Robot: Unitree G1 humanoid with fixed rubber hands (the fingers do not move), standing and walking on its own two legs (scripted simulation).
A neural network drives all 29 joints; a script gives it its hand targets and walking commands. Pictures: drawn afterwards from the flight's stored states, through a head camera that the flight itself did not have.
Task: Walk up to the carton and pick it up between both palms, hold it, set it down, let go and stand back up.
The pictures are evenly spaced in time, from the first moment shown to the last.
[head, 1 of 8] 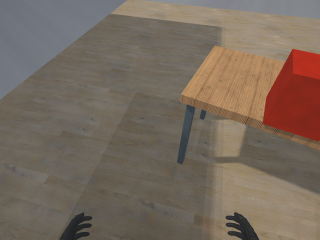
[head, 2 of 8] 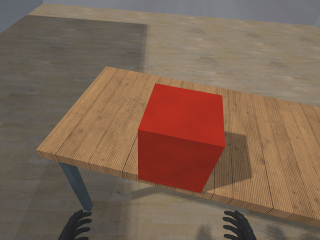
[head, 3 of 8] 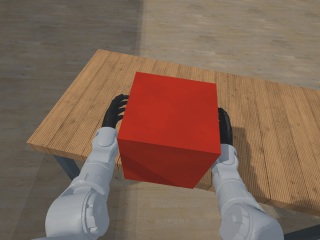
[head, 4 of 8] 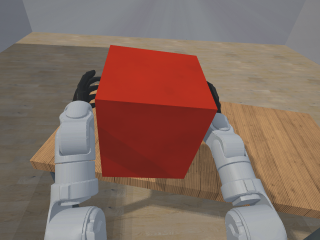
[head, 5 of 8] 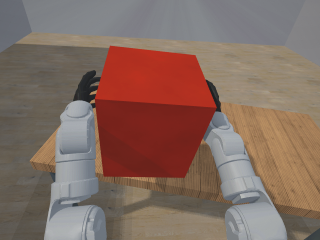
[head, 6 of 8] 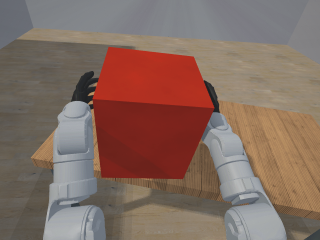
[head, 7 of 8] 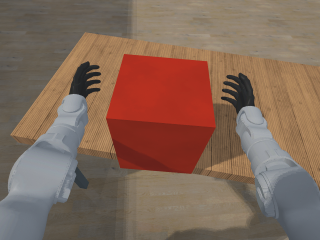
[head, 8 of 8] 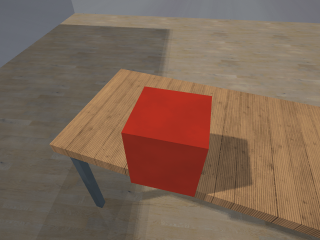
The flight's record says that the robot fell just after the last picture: no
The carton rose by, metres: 0.19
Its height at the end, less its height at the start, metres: +0.00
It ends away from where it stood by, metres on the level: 0.03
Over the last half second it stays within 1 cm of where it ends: yes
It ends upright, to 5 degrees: yes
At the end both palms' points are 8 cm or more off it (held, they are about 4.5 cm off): yes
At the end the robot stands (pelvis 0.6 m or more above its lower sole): yes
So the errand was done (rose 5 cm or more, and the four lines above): yes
